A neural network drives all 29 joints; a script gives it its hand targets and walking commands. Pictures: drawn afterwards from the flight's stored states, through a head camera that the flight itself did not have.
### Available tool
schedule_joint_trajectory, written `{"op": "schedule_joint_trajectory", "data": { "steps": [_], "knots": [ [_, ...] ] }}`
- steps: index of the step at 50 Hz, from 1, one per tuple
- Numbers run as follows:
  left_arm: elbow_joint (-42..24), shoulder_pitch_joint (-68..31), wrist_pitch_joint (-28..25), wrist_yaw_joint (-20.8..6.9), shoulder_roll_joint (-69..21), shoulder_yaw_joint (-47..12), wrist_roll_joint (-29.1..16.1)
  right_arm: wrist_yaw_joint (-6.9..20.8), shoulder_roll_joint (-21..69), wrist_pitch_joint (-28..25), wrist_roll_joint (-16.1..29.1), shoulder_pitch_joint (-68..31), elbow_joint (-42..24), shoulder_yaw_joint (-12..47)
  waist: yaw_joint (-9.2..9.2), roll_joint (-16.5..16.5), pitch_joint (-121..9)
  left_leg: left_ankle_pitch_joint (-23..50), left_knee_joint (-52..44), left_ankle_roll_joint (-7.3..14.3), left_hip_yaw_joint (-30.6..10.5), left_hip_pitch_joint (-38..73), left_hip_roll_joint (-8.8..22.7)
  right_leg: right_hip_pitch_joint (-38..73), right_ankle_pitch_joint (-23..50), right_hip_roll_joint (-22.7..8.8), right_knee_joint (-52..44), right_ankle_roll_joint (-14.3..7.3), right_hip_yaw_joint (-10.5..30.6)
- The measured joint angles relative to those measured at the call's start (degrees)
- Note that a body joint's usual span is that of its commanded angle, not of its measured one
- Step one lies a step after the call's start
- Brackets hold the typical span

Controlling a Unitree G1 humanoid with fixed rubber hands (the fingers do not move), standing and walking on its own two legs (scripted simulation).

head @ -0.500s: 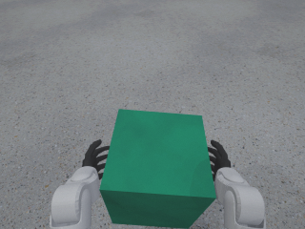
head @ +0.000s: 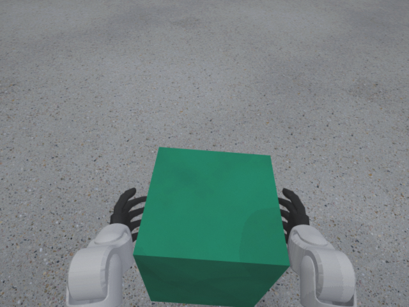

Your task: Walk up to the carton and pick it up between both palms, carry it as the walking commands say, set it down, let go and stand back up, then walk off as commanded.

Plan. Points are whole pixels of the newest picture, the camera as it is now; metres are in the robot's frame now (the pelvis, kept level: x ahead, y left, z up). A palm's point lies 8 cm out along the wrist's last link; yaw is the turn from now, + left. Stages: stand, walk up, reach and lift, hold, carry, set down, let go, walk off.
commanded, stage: carry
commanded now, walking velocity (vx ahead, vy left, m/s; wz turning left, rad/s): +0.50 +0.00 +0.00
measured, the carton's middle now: (208, 231) +0.29 +0.00 +0.01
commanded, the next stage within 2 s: none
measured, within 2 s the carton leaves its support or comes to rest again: neither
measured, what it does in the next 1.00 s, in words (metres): walks ahead: right foot, then left foot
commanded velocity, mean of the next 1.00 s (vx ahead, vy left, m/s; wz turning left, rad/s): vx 0.15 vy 0.00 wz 0.00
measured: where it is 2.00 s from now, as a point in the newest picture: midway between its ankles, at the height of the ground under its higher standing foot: (208, 175)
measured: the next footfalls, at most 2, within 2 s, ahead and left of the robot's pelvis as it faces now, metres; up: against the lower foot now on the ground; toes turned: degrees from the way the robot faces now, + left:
right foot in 0.06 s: +0.15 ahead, -0.12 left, +0.00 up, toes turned -3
left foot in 0.34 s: +0.33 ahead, +0.11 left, +0.00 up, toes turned +9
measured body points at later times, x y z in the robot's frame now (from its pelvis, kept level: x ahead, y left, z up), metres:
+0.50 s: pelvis +0.34 +0.01 -0.01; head +0.36 +0.02 +0.44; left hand +0.62 +0.16 +0.06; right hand +0.62 -0.14 +0.06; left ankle +0.29 +0.10 -0.74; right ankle +0.21 -0.09 -0.67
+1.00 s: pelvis +0.62 +0.00 -0.01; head +0.63 +0.00 +0.44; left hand +0.89 +0.15 +0.06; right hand +0.89 -0.15 +0.06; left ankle +0.54 +0.11 -0.73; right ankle +0.48 -0.09 -0.73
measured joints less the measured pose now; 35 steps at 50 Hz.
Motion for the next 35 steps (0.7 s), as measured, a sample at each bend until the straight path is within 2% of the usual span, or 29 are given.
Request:
{"op": "schedule_joint_trajectory", "data": {
  "steps": [3,4,5,8,10,13,16,17,18,19,22,24,26,28,30,31,32,35],
  "knots": [
    [-0.41,-0.02,-0.03,0.04,0.0,0.0,0.0,0.02,-0.01,-0.2,0.0,0.01,-0.24,0.11,0.01,0.66,-0.04,-4.22,0.65,-1.06,0.05,4.64,-0.02,0.56,6.28,0.13,-11.35,0.0,0.04],
    [-0.5,-0.06,-0.12,0.03,-0.03,0.0,-0.04,0.02,-0.04,-0.27,0.0,0.03,-0.41,0.12,-0.03,0.74,-0.04,-6.14,3.59,-1.21,0.07,5.1,0.06,1.66,12.93,0.03,-12.61,-0.49,0.04],
    [-0.49,0.03,-0.14,0.08,-0.04,-0.12,-0.04,0.07,-0.06,-0.29,0.01,0.1,-0.38,0.04,-0.01,1.38,0.0,-7.18,9.37,-1.23,-0.02,3.89,0.77,2.71,15.4,0.19,-11.79,-1.43,-0.4],
    [-0.5,0.12,-0.07,0.15,-0.05,-0.19,-0.04,0.13,-0.08,-0.18,0.01,0.17,-0.41,0.04,0.1,1.68,0.06,-6.99,29.6,-1.23,-0.34,-5.11,0.7,6.17,9.78,0.04,-12.16,-1.97,-0.76],
    [-0.51,0.1,-0.06,0.15,-0.07,-0.2,-0.03,0.13,-0.09,-0.15,0.01,0.16,-0.45,0.03,0.05,1.35,0.02,-7.08,34.33,-1.23,-0.44,-10.33,0.72,8.77,7.57,-0.25,-13.52,-1.97,-0.82],
    [-0.51,0.1,-0.05,0.15,-0.08,-0.2,-0.03,0.13,-0.08,-0.14,0.01,0.16,-0.48,0.01,0.01,1.18,-0.03,-7.15,29.32,-1.23,-0.51,-15.37,0.75,13.38,5.14,-0.57,-15.75,-1.72,-0.88],
    [-0.52,0.11,-0.05,0.14,-0.08,-0.2,-0.04,0.12,-0.07,-0.13,0.02,0.17,-0.51,0.01,-0.02,0.74,-0.03,-5.39,16.96,-1.23,-0.55,-16.7,0.77,18.69,1.67,-0.62,-16.77,-0.75,-0.93],
    [-0.52,0.13,-0.04,0.14,-0.07,-0.2,-0.04,0.12,-0.06,-0.13,0.02,0.19,-0.5,0.01,-0.01,0.48,-0.06,-2.01,12.56,-1.21,-0.5,-16.21,0.76,20.67,0.15,-0.63,-16.77,-0.28,-0.91],
    [-0.5,0.17,0.0,0.14,-0.05,-0.21,-0.04,0.12,-0.04,-0.1,0.02,0.25,-0.48,0.02,0.04,-0.09,-0.1,5.11,11.68,-1.06,-0.26,-15.04,0.69,22.61,-1.35,-0.88,-16.42,-0.01,-0.87],
    [-0.48,0.26,-0.01,0.12,-0.03,-0.21,-0.04,0.1,-0.04,-0.06,0.02,0.29,-0.47,0.08,0.09,-0.99,-0.23,6.09,12.62,-0.55,0.27,-13.82,0.38,23.15,-1.27,-1.56,-14.1,0.02,-0.92],
    [-0.47,0.26,0.01,0.1,-0.02,-0.21,-0.04,0.07,-0.04,-0.01,0.02,0.29,-0.48,0.08,-0.28,-0.95,-0.42,0.36,11.74,0.5,0.47,-10.23,0.39,15.99,0.24,-1.09,4.21,0.02,-1.08],
    [-0.52,0.24,0.04,0.1,0.0,-0.2,-0.04,0.06,-0.01,0.01,0.01,0.27,-0.49,0.08,-0.22,-0.56,-0.4,-0.36,8.16,0.5,0.54,-7.45,0.36,10.51,0.13,-0.2,8.9,0.02,-0.98],
    [-0.71,0.2,-0.11,0.12,0.01,-0.2,-0.04,0.07,-0.02,-0.33,0.11,0.27,-0.49,0.09,-0.2,-0.11,0.14,-0.35,4.37,0.31,0.56,-4.42,0.35,5.55,0.1,0.33,8.28,0.02,-0.94],
    [-0.8,0.2,-0.25,0.13,0.02,-0.2,-0.05,0.06,0.0,-0.54,0.16,0.27,-0.49,0.11,-0.15,0.28,1.31,-0.73,2.0,0.09,0.61,-1.14,0.31,2.28,1.19,0.63,3.49,0.02,-0.86],
    [-1.19,0.21,-0.25,0.15,0.03,-0.2,-0.05,0.07,-0.01,-0.71,0.26,0.27,-0.66,0.17,-0.11,0.63,2.26,-2.03,1.61,-0.3,0.67,1.77,0.27,1.4,6.92,0.97,-5.98,0.02,-0.81],
    [-1.51,0.21,-0.26,0.18,0.02,-0.2,-0.05,0.07,-0.02,-0.85,0.37,0.27,-0.81,0.2,-0.09,0.7,2.46,-3.11,2.56,-0.66,0.69,2.84,0.24,1.69,12.66,1.09,-11.3,0.02,-0.79],
    [-1.73,0.21,-0.33,0.19,-0.01,-0.21,-0.06,0.07,-0.05,-1.04,0.46,0.3,-0.94,0.22,-0.15,0.84,2.47,-4.37,4.69,-1.14,0.64,3.42,0.3,2.33,17.23,1.09,-14.1,-0.3,-0.87],
    [-1.73,0.13,-0.51,0.22,-0.04,-0.2,-0.08,0.07,-0.08,-1.28,0.5,0.28,-0.95,0.2,-0.17,1.93,2.53,-5.59,18.95,-1.33,0.14,-0.81,0.88,5.5,11.95,1.27,-13.81,-3.02,-1.29]
  ]
}}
